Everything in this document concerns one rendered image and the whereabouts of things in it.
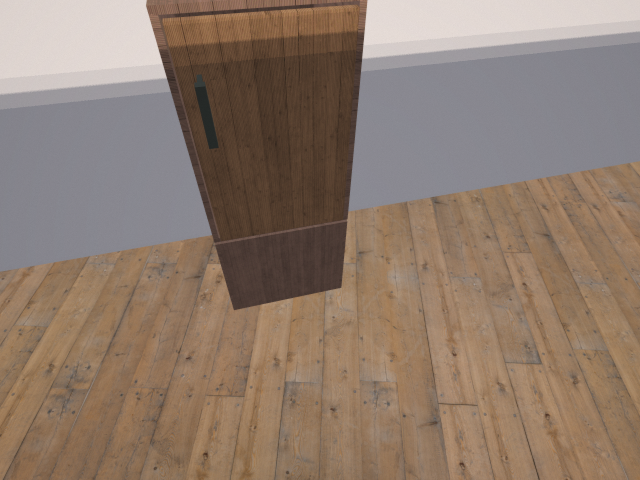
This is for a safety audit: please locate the handle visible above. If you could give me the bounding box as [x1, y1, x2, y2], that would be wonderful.
[194, 74, 219, 149]

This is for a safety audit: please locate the cupboard door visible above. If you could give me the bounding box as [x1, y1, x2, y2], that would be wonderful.
[162, 5, 360, 241]

